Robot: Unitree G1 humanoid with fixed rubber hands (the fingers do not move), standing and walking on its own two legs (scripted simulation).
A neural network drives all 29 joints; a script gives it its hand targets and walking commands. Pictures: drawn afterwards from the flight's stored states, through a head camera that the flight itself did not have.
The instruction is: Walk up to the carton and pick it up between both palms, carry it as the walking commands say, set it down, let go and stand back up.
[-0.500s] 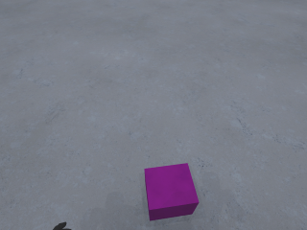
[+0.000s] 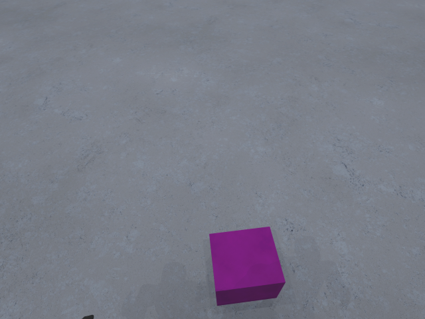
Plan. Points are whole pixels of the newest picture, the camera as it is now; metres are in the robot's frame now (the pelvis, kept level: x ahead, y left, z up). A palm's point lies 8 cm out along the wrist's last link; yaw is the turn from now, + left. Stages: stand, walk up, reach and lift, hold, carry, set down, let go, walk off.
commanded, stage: walk up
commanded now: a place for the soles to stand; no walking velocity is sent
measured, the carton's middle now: (243, 266) +0.46 -0.06 -0.67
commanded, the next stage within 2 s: none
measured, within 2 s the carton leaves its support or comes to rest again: neither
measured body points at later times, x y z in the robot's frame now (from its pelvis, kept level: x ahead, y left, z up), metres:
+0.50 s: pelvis +0.00 -0.09 -0.01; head +0.04 -0.09 +0.44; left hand +0.09 +0.23 -0.12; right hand +0.08 -0.43 -0.12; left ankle +0.00 +0.04 -0.72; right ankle +0.04 -0.18 -0.74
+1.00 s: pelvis +0.02 -0.07 -0.01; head +0.05 -0.07 +0.44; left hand +0.07 +0.26 -0.12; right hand +0.19 -0.36 -0.12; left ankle +0.01 +0.02 -0.74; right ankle +0.04 -0.19 -0.74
